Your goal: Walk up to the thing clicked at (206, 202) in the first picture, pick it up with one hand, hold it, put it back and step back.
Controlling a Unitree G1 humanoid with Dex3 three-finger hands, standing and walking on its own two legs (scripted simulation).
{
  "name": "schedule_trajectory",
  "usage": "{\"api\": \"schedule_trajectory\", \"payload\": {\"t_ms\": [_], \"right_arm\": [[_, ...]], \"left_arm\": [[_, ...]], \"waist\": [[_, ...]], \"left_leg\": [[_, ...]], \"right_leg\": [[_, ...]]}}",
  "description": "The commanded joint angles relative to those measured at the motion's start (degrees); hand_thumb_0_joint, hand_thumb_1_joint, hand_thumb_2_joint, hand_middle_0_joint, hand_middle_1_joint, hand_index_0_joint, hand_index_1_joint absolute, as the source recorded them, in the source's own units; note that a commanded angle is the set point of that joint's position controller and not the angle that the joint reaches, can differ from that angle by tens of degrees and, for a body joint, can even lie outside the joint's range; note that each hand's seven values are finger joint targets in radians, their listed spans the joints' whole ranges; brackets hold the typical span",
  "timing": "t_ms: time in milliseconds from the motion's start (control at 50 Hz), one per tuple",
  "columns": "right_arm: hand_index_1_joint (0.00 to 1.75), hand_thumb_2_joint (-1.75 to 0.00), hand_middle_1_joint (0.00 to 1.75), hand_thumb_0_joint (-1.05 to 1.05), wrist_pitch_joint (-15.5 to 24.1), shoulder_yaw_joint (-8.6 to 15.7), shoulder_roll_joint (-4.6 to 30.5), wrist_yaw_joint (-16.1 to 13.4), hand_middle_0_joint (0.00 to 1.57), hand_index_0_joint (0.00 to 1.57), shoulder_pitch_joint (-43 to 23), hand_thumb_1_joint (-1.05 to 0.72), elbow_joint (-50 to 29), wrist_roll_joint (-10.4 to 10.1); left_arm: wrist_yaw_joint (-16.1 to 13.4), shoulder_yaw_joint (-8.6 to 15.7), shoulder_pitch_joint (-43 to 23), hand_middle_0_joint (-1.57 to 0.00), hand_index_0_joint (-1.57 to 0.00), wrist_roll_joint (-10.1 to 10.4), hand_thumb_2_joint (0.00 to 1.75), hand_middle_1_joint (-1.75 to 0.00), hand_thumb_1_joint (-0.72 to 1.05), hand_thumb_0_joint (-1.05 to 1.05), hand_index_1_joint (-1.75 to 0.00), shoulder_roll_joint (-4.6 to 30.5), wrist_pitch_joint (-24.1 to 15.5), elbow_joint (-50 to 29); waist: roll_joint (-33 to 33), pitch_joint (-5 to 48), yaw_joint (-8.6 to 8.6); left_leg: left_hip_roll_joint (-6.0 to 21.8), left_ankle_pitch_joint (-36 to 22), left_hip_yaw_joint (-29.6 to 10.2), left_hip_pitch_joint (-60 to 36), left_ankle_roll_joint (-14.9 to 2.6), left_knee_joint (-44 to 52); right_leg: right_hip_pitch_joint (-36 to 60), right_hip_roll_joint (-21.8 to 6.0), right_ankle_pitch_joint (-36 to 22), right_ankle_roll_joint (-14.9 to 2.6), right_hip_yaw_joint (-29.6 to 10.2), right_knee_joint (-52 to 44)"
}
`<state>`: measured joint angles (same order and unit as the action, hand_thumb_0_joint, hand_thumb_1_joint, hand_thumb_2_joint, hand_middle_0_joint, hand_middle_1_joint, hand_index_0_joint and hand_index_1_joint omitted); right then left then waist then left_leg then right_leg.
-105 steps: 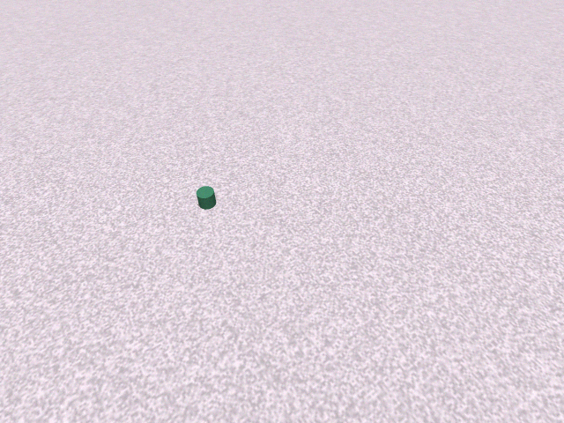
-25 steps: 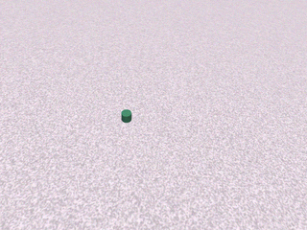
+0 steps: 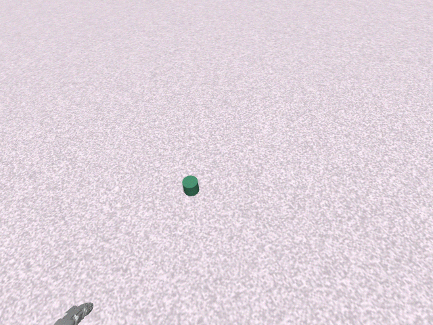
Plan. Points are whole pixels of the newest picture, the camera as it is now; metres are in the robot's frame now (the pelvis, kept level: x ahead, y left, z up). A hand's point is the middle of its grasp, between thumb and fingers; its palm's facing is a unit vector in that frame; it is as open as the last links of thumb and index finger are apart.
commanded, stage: walk up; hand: left
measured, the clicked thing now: (190, 185) +0.94 +0.21 -0.72
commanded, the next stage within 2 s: none
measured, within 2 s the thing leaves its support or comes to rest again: neither
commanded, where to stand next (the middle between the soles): +0.57 -0.03 m, yaw +1 degrees
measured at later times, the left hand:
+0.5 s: hand (100, 286) +0.25 +0.29 -0.15, palm faces -0.03 -0.95 -0.31, open 7.4 cm
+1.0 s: hand (142, 208) +0.42 +0.22 -0.10, palm faces +0.00 -0.91 -0.42, open 7.4 cm
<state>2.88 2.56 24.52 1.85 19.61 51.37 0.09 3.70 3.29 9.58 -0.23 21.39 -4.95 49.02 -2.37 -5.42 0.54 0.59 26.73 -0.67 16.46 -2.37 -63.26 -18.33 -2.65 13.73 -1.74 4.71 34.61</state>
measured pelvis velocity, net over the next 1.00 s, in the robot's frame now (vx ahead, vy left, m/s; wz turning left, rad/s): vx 0.38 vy -0.06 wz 0.00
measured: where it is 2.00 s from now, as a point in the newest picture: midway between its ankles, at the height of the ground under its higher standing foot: (233, 258)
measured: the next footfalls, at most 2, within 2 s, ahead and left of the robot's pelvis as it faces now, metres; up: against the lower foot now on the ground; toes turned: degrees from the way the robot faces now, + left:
left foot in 0.28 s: +0.29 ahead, +0.14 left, +0.00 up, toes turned +7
right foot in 0.74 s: +0.43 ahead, -0.15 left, +0.00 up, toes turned -5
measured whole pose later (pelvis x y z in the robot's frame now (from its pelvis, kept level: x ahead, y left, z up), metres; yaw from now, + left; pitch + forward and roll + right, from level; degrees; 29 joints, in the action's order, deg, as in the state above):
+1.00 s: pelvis +0.38 -0.06 +0.01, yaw +0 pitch -3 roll +1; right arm 1.8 2.4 24.8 2.9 15.9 48.7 -0.1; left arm 2.3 2.2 19.0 0.0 21.3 -5.0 48.4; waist -4.3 -5.5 -1.2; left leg 2.5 17.1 -2.4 28.7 -0.8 -56.7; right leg -10.7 -0.7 14.3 -2.6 5.0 27.7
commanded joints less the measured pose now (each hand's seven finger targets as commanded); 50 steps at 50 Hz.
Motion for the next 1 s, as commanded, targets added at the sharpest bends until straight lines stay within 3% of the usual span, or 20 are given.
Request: {"api": "schedule_trajectory", "payload": {"t_ms": [0,100,200,260,280,300,320,340,380,420,480,580,700,720,740,760,780,860,900,980], "right_arm": [[0.30,-0.90,0.30,0.00,2.14,2.99,10.32,-0.27,0.20,0.20,3.58,-0.90,-3.90,-0.69],[0.30,-0.90,0.30,0.00,1.36,3.55,9.38,1.43,0.20,0.20,-0.62,-0.90,-5.33,0.32],[0.30,-0.90,0.30,0.00,2.60,4.15,8.51,1.87,0.20,0.20,-6.01,-0.90,-6.62,0.75],[0.30,-0.90,0.30,0.00,3.29,5.54,11.41,0.86,0.20,0.20,2.57,-0.90,-3.86,1.22],[0.30,-0.90,0.30,0.00,3.53,6.85,15.34,0.09,0.20,0.20,9.68,-0.90,-2.66,2.43],[0.30,-0.90,0.30,0.00,3.74,7.51,19.47,-0.54,0.20,0.20,9.61,-0.90,-4.71,2.44],[0.30,-0.90,0.30,0.00,3.46,7.87,20.23,-0.60,0.20,0.20,7.67,-0.90,-5.51,0.23],[0.30,-0.90,0.30,0.00,3.25,7.73,19.16,-0.71,0.20,0.20,5.21,-0.90,-5.62,-0.28],[0.30,-0.90,0.30,0.00,3.39,5.36,14.68,-1.16,0.20,0.20,0.94,-0.90,-6.75,-0.36],[0.30,-0.90,0.30,0.00,3.85,4.66,13.62,-0.82,0.20,0.20,-0.52,-0.90,-6.57,-0.54],[0.30,-0.90,0.30,0.00,4.01,4.80,14.10,-0.60,0.20,0.20,-2.42,-0.90,-8.18,-0.08],[0.30,-0.90,0.30,0.00,3.98,5.56,16.05,-0.10,0.20,0.20,-0.79,-0.90,-8.19,0.14],[0.30,-0.90,0.30,0.00,2.65,4.67,14.04,0.05,0.20,0.20,-4.19,-0.90,-9.13,0.41],[0.30,-0.90,0.30,0.00,2.45,3.50,10.76,-0.04,0.20,0.20,-0.58,-0.90,-8.84,0.47],[0.30,-0.90,0.30,0.00,2.53,1.86,6.20,-0.05,0.20,0.20,1.37,-0.90,-9.66,0.18],[0.30,-0.90,0.30,0.00,1.93,1.22,5.59,-0.28,0.20,0.20,3.07,-0.90,-9.16,-0.07],[0.30,-0.90,0.30,0.00,1.48,2.71,11.47,-0.99,0.20,0.20,0.85,-0.90,-8.39,0.34],[0.30,-0.90,0.30,0.00,0.83,2.71,10.51,-0.46,0.20,0.20,1.91,-0.90,-4.82,-1.15],[0.30,-0.90,0.30,0.00,0.31,2.64,9.83,0.06,0.20,0.20,2.03,-0.90,-4.81,-0.69],[0.30,-0.90,0.30,0.00,-0.33,2.98,8.90,0.76,0.20,0.20,-2.67,-0.90,-6.42,0.08]], "left_arm": [[-1.83,4.33,6.33,-0.20,-0.20,0.77,0.90,-0.30,0.90,0.00,-0.30,16.34,-0.50,-2.42],[-1.46,4.19,4.53,-0.20,-0.20,-0.29,0.90,-0.30,0.90,0.00,-0.30,16.75,-1.12,-5.51],[-0.79,4.00,7.05,-0.20,-0.20,-0.40,0.90,-0.30,0.90,0.00,-0.30,17.14,-0.61,-5.49],[-0.78,2.50,8.81,-0.20,-0.20,-0.29,0.90,-0.30,0.90,0.00,-0.30,14.94,0.14,-6.17],[-1.06,1.35,10.44,-0.20,-0.20,0.06,0.90,-0.30,0.90,0.00,-0.30,11.23,0.27,-6.63],[-1.12,0.87,13.92,-0.20,-0.20,0.46,0.90,-0.30,0.90,0.00,-0.30,8.64,0.71,-6.62],[-2.15,2.73,12.57,-0.20,-0.20,0.08,0.90,-0.30,0.90,0.00,-0.30,16.51,1.61,-5.14],[-2.40,2.39,10.65,-0.20,-0.20,-0.11,0.90,-0.30,0.90,0.00,-0.30,17.16,1.55,-4.98],[-2.10,2.51,10.27,-0.20,-0.20,0.38,0.90,-0.30,0.90,0.00,-0.30,15.58,1.40,-3.37],[-1.38,2.58,13.53,-0.20,-0.20,0.65,0.90,-0.30,0.90,0.00,-0.30,14.28,1.84,-1.93],[-0.26,2.71,13.75,-0.20,-0.20,0.19,0.90,-0.30,0.90,0.00,-0.30,13.68,2.36,-1.75],[1.22,3.22,5.42,-0.20,-0.20,-0.88,0.90,-0.30,0.90,0.00,-0.30,13.46,2.19,-3.68],[0.77,4.22,11.43,-0.20,-0.20,-1.10,0.90,-0.30,0.90,0.00,-0.30,13.87,0.58,-0.94],[0.04,5.24,15.89,-0.20,-0.20,-1.13,0.90,-0.30,0.90,0.00,-0.30,15.79,-0.15,0.68],[-0.91,6.55,20.15,-0.20,-0.20,-1.57,0.90,-0.30,0.90,0.00,-0.30,20.12,-0.86,0.72],[-1.57,6.34,17.13,-0.20,-0.20,-1.26,0.90,-0.30,0.90,0.00,-0.30,22.27,-1.33,-1.42],[-1.49,6.32,15.62,-0.20,-0.20,-0.40,0.90,-0.30,0.90,0.00,-0.30,23.17,-0.85,-1.75],[-2.49,4.28,10.74,-0.20,-0.20,0.89,0.90,-0.30,0.90,0.00,-0.30,17.24,-0.83,-2.91],[-2.57,4.04,11.13,-0.20,-0.20,0.48,0.90,-0.30,0.90,0.00,-0.30,16.61,-1.15,-3.52],[-2.83,4.27,12.06,-0.20,-0.20,0.04,0.90,-0.30,0.90,0.00,-0.30,16.18,-1.21,-5.05]], "waist": [[11.24,3.41,-1.56],[11.24,0.62,-1.32],[8.04,3.08,-2.81],[-0.33,8.83,2.30],[-10.71,13.09,5.72],[-15.59,14.37,4.09],[-7.59,13.67,5.04],[-6.13,9.34,4.13],[-2.10,3.13,1.49],[-5.36,1.84,-0.62],[-7.52,1.07,-1.21],[-7.15,-0.27,1.63],[-0.81,4.42,-3.66],[7.22,8.48,-5.17],[20.61,9.46,-6.80],[20.49,5.75,-4.80],[15.79,4.49,-5.62],[12.48,2.15,-1.29],[13.04,3.25,-1.55],[10.67,1.96,-2.57]], "left_leg": [[3.30,-5.82,-3.74,13.65,0.07,-0.06],[4.92,-11.77,1.00,12.31,2.78,15.24],[2.74,-18.76,5.56,3.36,1.83,29.39],[-0.27,-16.88,6.22,-15.67,-0.48,33.27],[7.94,-6.74,-5.71,-22.96,-3.62,37.95],[22.85,0.31,-33.55,-29.43,-8.46,44.32],[26.12,3.50,-38.85,-26.08,-13.34,46.84],[25.74,-1.07,-35.73,-22.22,-14.18,47.07],[19.10,-15.82,-18.44,-11.22,-9.40,46.58],[15.66,-21.47,-9.14,-5.37,-7.57,46.81],[14.55,-13.53,-4.37,-2.53,-9.07,48.78],[14.97,-1.82,-4.32,-1.98,-9.99,51.32],[12.08,-8.25,0.32,1.05,-6.88,36.06],[8.89,-13.23,3.13,3.67,-5.03,23.12],[3.44,-7.32,6.89,11.73,-2.05,6.99],[-2.48,2.53,3.32,22.05,0.62,0.74],[0.69,3.57,0.20,22.20,0.45,-2.73],[3.56,-6.32,-3.76,16.55,0.61,1.42],[2.40,-9.52,-2.38,14.41,1.22,3.41],[2.48,-13.02,-2.01,17.38,2.57,11.75]], "right_leg": [[11.57,-12.80,-14.88,-11.26,-14.94,-16.34],[5.45,-11.90,-5.41,-12.48,-8.70,-20.24],[6.53,-10.51,-8.13,-9.55,-5.27,-13.60],[-1.07,-6.61,-11.24,-6.53,-1.85,3.47],[-7.66,-2.65,-5.74,-4.09,0.82,19.72],[-20.73,5.32,17.62,-1.47,-2.30,29.99],[-20.42,2.31,18.99,-1.96,-8.04,33.82],[-22.27,0.08,16.68,-2.03,-9.08,36.09],[-17.12,-1.24,9.69,-1.41,-12.44,32.27],[-11.96,-2.21,6.72,-0.66,-9.47,27.38],[-10.12,-3.21,2.88,1.40,-6.54,20.50],[-9.29,-4.11,-1.24,1.95,-3.95,7.79],[8.28,0.16,-1.52,0.17,0.22,-3.79],[17.32,0.70,2.08,-0.50,-2.16,-6.59],[21.39,-9.61,10.76,-2.81,-18.22,-14.20],[22.18,-18.51,10.32,-6.81,-35.77,-19.89],[19.11,-22.04,8.72,-11.74,-39.64,-20.43],[12.40,-11.86,-14.50,-6.22,-16.34,-17.18],[11.40,-10.44,-20.78,-7.43,-12.38,-16.48],[13.56,-11.25,-19.26,-8.28,-9.55,-17.70]]}}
